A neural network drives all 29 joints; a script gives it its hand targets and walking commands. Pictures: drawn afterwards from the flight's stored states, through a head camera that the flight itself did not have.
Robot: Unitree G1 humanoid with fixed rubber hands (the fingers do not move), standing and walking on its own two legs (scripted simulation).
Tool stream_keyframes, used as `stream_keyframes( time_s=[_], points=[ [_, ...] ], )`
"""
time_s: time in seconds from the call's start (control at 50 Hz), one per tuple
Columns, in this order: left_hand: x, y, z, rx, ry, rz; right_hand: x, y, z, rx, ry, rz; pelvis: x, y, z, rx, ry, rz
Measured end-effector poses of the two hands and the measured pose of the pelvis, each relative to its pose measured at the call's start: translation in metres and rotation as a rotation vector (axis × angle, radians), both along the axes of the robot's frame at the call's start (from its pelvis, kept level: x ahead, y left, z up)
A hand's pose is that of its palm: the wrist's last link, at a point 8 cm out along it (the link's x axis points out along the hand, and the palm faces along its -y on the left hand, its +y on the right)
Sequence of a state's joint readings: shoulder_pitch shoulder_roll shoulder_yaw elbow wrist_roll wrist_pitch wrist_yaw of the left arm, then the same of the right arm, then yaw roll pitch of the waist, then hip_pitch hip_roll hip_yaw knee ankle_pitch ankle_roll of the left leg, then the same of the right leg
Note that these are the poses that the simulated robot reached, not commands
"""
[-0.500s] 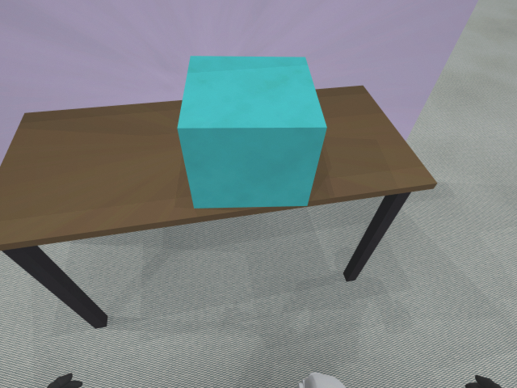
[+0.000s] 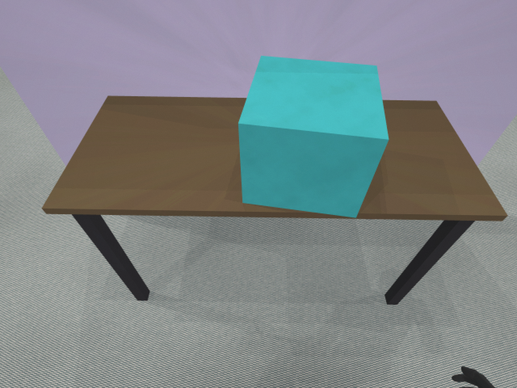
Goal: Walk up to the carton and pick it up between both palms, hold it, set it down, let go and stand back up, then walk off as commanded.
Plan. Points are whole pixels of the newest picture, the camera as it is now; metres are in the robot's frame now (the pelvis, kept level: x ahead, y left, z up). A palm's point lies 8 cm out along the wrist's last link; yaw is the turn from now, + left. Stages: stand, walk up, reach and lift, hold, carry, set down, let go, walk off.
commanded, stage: walk up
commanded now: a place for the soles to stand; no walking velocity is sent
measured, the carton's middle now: (308, 135) +0.65 -0.10 +0.00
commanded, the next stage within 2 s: none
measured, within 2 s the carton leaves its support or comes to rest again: neither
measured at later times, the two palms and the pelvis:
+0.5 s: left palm out of the picture +0.11 +0.31 -0.07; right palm (486, 378) +0.16 -0.33 -0.07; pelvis +0.02 -0.02 +0.02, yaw +3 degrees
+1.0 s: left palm out of the picture +0.10 +0.31 -0.08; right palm out of the picture +0.15 -0.34 -0.07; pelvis +0.03 -0.02 +0.02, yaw +4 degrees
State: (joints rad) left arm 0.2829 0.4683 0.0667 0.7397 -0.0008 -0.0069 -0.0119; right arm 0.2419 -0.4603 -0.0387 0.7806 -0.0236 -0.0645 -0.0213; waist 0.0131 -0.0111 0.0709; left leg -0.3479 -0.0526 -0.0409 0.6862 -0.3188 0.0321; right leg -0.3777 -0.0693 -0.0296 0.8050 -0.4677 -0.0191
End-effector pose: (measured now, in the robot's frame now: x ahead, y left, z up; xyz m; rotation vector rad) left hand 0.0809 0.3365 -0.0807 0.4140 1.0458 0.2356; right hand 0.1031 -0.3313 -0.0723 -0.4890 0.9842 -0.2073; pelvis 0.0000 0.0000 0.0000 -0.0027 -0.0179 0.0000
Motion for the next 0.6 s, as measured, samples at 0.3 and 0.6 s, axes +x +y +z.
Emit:
stream_keyframes(
  time_s=[0.3,0.6],
  points=[
    [0.01,-0.019,0.0,-0.032,-0.015,0.042,0.036,0.009,-0.003,0.061,0.021,0.03,0.01,-0.013,0.01,-0.003,0.009,0.043],
    [0.031,-0.033,0.007,-0.055,-0.006,0.082,0.061,0.001,0.003,0.069,0.046,0.028,0.021,-0.022,0.022,0.003,0.003,0.066]
  ],
)
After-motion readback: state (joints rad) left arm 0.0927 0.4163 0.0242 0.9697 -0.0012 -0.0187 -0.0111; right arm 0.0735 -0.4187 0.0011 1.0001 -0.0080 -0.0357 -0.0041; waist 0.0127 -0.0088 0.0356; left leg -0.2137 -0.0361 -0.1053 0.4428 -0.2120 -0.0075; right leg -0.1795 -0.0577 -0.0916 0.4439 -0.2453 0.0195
